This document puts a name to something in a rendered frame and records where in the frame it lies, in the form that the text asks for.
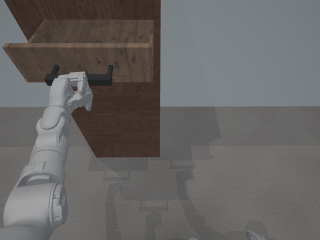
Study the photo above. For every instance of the robot right hand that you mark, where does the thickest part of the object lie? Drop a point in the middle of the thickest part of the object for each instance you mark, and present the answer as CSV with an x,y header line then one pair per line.
x,y
253,236

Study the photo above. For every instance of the robot left hand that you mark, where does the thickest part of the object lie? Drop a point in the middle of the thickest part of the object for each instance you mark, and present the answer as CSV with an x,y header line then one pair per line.
x,y
62,95

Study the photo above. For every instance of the cabinet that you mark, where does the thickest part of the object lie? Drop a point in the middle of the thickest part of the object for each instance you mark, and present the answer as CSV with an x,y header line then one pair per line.
x,y
124,120

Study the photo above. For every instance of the left robot forearm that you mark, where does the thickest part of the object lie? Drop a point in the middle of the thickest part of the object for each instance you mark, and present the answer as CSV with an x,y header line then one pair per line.
x,y
49,154

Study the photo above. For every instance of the robot left upper arm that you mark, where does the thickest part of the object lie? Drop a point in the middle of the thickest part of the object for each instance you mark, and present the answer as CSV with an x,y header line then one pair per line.
x,y
34,211

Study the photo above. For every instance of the handle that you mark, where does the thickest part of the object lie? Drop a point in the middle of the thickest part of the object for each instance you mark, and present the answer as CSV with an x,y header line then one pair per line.
x,y
93,79

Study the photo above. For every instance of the drawer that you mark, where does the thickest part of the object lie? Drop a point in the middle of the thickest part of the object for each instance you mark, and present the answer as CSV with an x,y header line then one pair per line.
x,y
90,46

